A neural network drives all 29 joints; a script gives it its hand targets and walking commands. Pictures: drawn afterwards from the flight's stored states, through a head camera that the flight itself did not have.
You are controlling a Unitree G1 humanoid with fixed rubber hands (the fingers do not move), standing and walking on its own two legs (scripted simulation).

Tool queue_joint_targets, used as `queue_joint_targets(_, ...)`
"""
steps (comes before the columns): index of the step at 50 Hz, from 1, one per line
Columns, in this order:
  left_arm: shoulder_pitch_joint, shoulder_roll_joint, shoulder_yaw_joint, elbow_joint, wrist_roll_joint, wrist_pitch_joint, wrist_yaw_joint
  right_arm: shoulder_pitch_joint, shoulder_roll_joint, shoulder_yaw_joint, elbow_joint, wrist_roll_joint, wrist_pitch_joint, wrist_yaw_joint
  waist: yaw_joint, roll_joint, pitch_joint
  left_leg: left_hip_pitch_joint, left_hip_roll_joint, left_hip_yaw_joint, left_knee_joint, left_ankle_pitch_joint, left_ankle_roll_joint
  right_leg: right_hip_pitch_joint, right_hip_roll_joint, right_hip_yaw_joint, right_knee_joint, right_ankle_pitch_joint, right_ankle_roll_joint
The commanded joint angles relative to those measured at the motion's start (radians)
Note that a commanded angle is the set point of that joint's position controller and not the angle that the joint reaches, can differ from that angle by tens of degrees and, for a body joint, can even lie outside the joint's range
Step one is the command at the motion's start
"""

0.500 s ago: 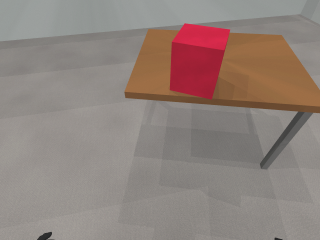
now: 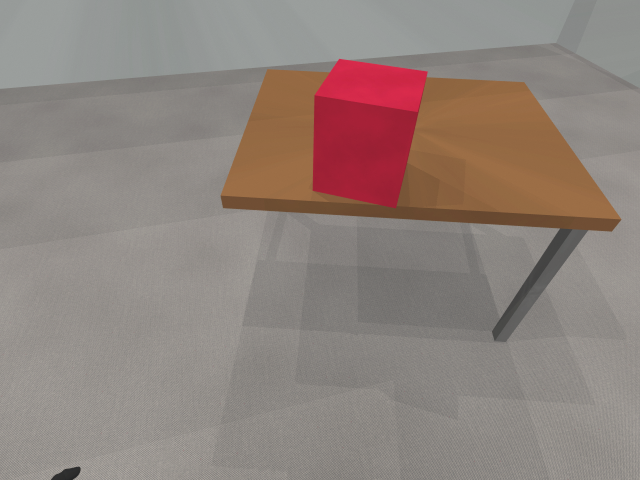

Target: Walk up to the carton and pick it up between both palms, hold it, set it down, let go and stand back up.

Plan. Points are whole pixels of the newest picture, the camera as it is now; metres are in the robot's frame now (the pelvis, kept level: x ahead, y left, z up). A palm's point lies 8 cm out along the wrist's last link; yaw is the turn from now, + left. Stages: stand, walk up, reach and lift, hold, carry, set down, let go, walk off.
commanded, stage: walk up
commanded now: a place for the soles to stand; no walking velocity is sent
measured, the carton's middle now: (367, 133) +0.87 -0.10 -0.02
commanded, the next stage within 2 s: none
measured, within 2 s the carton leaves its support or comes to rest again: neither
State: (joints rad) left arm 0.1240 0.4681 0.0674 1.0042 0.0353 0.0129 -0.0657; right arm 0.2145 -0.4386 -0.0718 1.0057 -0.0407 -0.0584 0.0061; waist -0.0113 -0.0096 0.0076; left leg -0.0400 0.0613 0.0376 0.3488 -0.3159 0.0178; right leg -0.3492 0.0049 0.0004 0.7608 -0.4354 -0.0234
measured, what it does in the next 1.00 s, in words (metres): walks ahead: right foot, then left foot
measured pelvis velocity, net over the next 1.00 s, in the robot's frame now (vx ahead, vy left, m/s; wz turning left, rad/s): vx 0.36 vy -0.09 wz -0.02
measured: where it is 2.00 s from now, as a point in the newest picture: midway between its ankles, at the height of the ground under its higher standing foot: (357, 441)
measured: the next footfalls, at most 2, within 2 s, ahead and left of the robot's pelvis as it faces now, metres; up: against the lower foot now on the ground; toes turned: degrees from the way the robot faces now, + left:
right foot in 0.18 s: +0.20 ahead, -0.21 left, +0.00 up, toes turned -5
left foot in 0.66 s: +0.35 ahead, +0.05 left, +0.00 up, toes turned +4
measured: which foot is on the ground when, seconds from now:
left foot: down 0.00-0.20, up 0.22-0.64, down 0.66-1.00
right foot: up 0.00-0.16, down 0.18-0.70, up 0.72-1.00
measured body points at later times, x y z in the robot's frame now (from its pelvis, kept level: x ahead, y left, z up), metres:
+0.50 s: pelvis +0.16 -0.10 -0.01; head +0.17 -0.11 +0.44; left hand +0.16 +0.25 -0.10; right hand +0.30 -0.43 -0.10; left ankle +0.24 +0.02 -0.70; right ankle +0.16 -0.20 -0.75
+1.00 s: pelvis +0.36 -0.09 -0.01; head +0.39 -0.07 +0.44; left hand +0.51 +0.23 -0.10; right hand +0.40 -0.44 -0.08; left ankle +0.31 +0.04 -0.75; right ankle +0.49 -0.23 -0.71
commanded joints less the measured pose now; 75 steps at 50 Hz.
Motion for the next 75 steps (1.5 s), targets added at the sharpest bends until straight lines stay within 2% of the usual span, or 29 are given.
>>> queue_joint_targets(1,-0.086,0.145,0.043,-0.132,-0.013,-0.024,-0.042,-0.074,-0.275,-0.07,-0.11,-0.005,-0.027,-0.006,0.024,0.192,0.113,0.079,0.227,-0.158,-0.198,-0.071,0.164,-0.238,-0.106,0.015,0.019,0.077,0.021)
queue_joint_targets(6,0.068,0.164,0.07,-0.112,-0.023,-0.024,-0.04,-0.096,-0.267,-0.047,-0.153,0.007,-0.016,0.003,0.09,0.155,0.036,-0.229,0.172,-0.019,0.01,0.081,0.087,0.254,-0.074,-0.087,-0.182,0.33,0.017)
queue_joint_targets(8,0.279,0.238,0.103,-0.051,-0.02,-0.034,-0.016,-0.031,-0.192,-0.026,-0.157,0.002,-0.008,0.001,0.168,-0.096,-0.087,-0.33,0.059,0.045,0.462,0.092,0.059,0.504,-0.018,-0.096,-0.199,0.25,0.006)
queue_joint_targets(9,0.372,0.285,0.115,-0.052,-0.012,-0.039,0.003,0.018,-0.124,-0.002,-0.168,0.007,-0.001,0.004,0.207,-0.299,-0.081,-0.481,-0.087,0.007,0.685,-0.27,0.044,0.544,-0.121,0.075,-0.314,0.054,-0.014)
queue_joint_targets(10,0.349,0.343,0.118,-0.105,-0.005,-0.046,0.014,0.048,-0.115,0.003,-0.198,0.019,0.008,0.003,0.165,-0.316,-0.069,-0.542,-0.127,-0.105,0.871,-0.336,0.012,0.441,-0.315,0.485,-0.497,-0.169,-0.064)
queue_joint_targets(11,0.266,0.367,0.12,-0.132,-0.019,-0.043,0.01,0.062,-0.214,-0.02,-0.188,0.023,0.019,0.002,0.122,-0.195,-0.048,-0.543,-0.084,-0.135,0.916,-0.272,0.02,0.325,-0.392,0.663,-0.627,-0.4,-0.151)
queue_joint_targets(12,0.167,0.373,0.117,-0.149,-0.031,-0.043,0.01,0.045,-0.245,-0.028,-0.19,0.033,0.018,0.0,0.083,-0.177,0.03,-0.515,-0.025,-0.142,0.924,-0.229,0.026,0.193,-0.414,0.66,-0.652,-0.455,-0.179)
queue_joint_targets(15,0.099,0.238,0.079,-0.188,-0.033,-0.072,0.026,0.106,-0.232,-0.039,-0.167,0.039,0.012,0.011,0.019,-0.069,0.136,-0.436,0.038,-0.156,0.795,-0.02,0.036,0.057,-0.272,0.316,-0.552,-0.036,-0.117)
queue_joint_targets(17,0.12,0.213,0.061,-0.182,-0.039,-0.094,0.029,0.124,-0.214,-0.04,-0.173,0.038,0.016,0.025,0.015,-0.055,0.127,-0.392,0.028,-0.141,0.752,0.031,0.028,0.008,-0.24,0.217,-0.553,0.093,-0.153)
queue_joint_targets(22,0.185,0.239,0.068,-0.198,-0.027,-0.11,0.018,0.01,-0.192,-0.045,-0.254,0.024,0.02,0.064,0.038,-0.095,0.137,-0.462,0.059,-0.106,0.5,0.027,-0.007,0.064,-0.308,0.245,-0.628,-0.117,-0.214)
queue_joint_targets(29,0.292,0.246,0.064,-0.213,-0.026,-0.092,0.011,-0.09,-0.164,-0.041,-0.293,0.022,-0.002,0.063,0.102,-0.066,0.036,-0.374,-0.02,0.052,0.194,0.08,-0.001,0.282,-0.246,0.084,-0.442,0.282,-0.172)
queue_joint_targets(32,0.269,0.202,0.045,-0.254,-0.031,-0.084,0.018,0.11,-0.174,-0.054,-0.25,0.016,-0.022,0.037,0.001,0.005,-0.064,-0.058,-0.065,0.072,0.03,0.178,0.021,0.227,-0.158,-0.033,-0.118,0.564,-0.116)
queue_joint_targets(33,0.287,0.156,0.027,-0.266,-0.04,-0.077,0.022,0.235,-0.231,-0.077,-0.221,0.001,-0.029,0.027,-0.054,0.09,-0.132,0.15,0.014,-0.046,0.03,0.112,0.053,0.056,-0.103,-0.075,0.11,0.474,-0.085)
queue_joint_targets(34,0.275,0.081,0.004,-0.3,-0.039,-0.074,0.025,0.263,-0.28,-0.087,-0.235,-0.015,-0.036,0.017,-0.061,0.253,-0.124,0.298,0.22,-0.383,0.019,0.12,0.132,-0.224,-0.008,-0.058,0.272,0.044,-0.045)
queue_joint_targets(35,0.253,0.143,0.019,-0.293,-0.037,-0.066,0.032,0.277,-0.331,-0.101,-0.252,0.019,-0.035,0.012,-0.086,0.198,-0.098,0.28,0.376,-0.627,-0.044,0.17,0.246,-0.335,0.027,0.018,0.355,-0.105,-0.025)
queue_joint_targets(36,0.229,0.204,0.031,-0.283,-0.038,-0.065,0.042,0.249,-0.323,-0.101,-0.266,0.043,-0.03,0.011,-0.072,0.137,-0.062,0.2,0.415,-0.614,-0.018,0.245,0.311,-0.315,-0.024,0.071,0.43,-0.116,-0.034)
queue_joint_targets(39,0.202,0.166,0.033,-0.29,-0.047,-0.076,0.032,0.165,-0.204,-0.06,-0.302,0.044,-0.038,0.0,-0.019,0.029,0.055,0.072,0.264,-0.239,0.046,0.763,0.233,-0.275,-0.064,0.113,0.38,-0.002,-0.026)
queue_joint_targets(43,0.19,0.117,0.032,-0.319,-0.052,-0.065,0.006,0.1,-0.231,-0.05,-0.315,0.043,-0.051,0.006,0.023,0.168,0.148,-0.18,0.129,-0.022,-0.014,0.713,0.153,-0.127,-0.049,0.006,0.151,0.168,0.006)
queue_joint_targets(47,0.14,0.12,0.043,-0.351,-0.035,-0.064,-0.007,0.076,-0.25,-0.054,-0.359,0.035,-0.046,0.015,0.003,0.238,0.081,-0.197,0.137,0.007,-0.025,0.514,0.153,-0.012,-0.085,-0.041,-0.112,0.344,0.0)
queue_joint_targets(51,0.15,0.109,0.05,-0.316,-0.017,-0.059,0.006,0.107,-0.218,-0.04,-0.339,0.038,-0.022,-0.006,0.023,0.132,-0.01,-0.187,0.14,-0.019,0.122,0.444,0.114,0.164,-0.062,-0.034,-0.2,0.467,-0.028)
queue_joint_targets(53,0.255,0.157,0.065,-0.284,-0.014,-0.069,0.025,0.142,-0.179,-0.022,-0.333,0.04,-0.014,-0.011,0.081,-0.037,-0.101,-0.21,0.07,0.01,0.404,0.362,0.084,0.349,-0.056,-0.025,-0.272,0.476,-0.057)
queue_joint_targets(54,0.288,0.198,0.077,-0.289,-0.009,-0.075,0.033,0.204,-0.129,0.0,-0.336,0.04,-0.011,-0.008,0.089,-0.184,-0.156,-0.319,-0.018,0.042,0.585,0.095,0.054,0.445,-0.192,0.15,-0.322,0.524,-0.076)
queue_joint_targets(55,0.28,0.233,0.077,-0.319,-0.016,-0.075,0.036,0.299,-0.099,0.013,-0.33,0.05,0.002,-0.014,0.052,-0.252,-0.186,-0.401,-0.102,-0.024,0.744,-0.294,0.009,0.477,-0.366,0.414,-0.34,0.603,-0.181)
queue_joint_targets(56,0.256,0.26,0.085,-0.321,-0.039,-0.066,0.041,0.284,-0.186,-0.014,-0.323,0.038,0.015,-0.027,0.064,-0.213,-0.168,-0.45,-0.06,-0.058,0.822,-0.326,0.003,0.438,-0.398,0.483,-0.345,0.534,-0.261)
queue_joint_targets(60,0.176,0.164,0.047,-0.321,-0.056,-0.065,0.063,0.23,-0.173,-0.022,-0.282,0.041,0.028,-0.022,0.026,-0.101,0.037,-0.379,-0.026,-0.157,0.776,-0.135,0.008,0.104,-0.271,0.219,-0.419,0.5,-0.114)
queue_joint_targets(62,0.146,0.146,0.034,-0.31,-0.05,-0.075,0.063,0.231,-0.135,-0.013,-0.281,0.04,0.033,-0.011,0.01,-0.138,0.05,-0.344,-0.038,-0.109,0.74,-0.055,-0.008,0.064,-0.191,0.088,-0.407,0.619,-0.123)
queue_joint_targets(66,0.141,0.142,0.032,-0.311,-0.04,-0.076,0.063,0.202,-0.132,-0.007,-0.267,0.037,0.038,-0.01,0.031,-0.133,0.029,-0.306,-0.038,-0.075,0.613,-0.085,-0.023,0.038,-0.227,0.086,-0.429,0.545,-0.193)
queue_joint_targets(71,0.078,0.18,0.039,-0.294,-0.033,-0.044,0.061,0.14,-0.171,-0.018,-0.214,0.026,0.062,-0.007,0.043,-0.161,0.022,-0.249,-0.025,-0.044,0.414,-0.061,-0.012,-0.011,-0.252,0.167,-0.488,-0.074,-0.157)
queue_joint_targets(75,0.052,0.19,0.033,-0.27,-0.03,-0.026,0.061,0.179,-0.165,-0.023,-0.171,0.011,0.061,-0.002,-0.001,-0.12,0.01,-0.114,-0.036,-0.03,0.269,-0.058,0.029,-0.127,-0.267,0.176,-0.444,-0.183,-0.115)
